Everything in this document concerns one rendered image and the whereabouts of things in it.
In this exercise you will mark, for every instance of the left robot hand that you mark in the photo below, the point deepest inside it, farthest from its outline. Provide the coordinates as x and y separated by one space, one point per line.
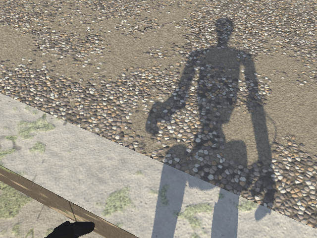
72 230

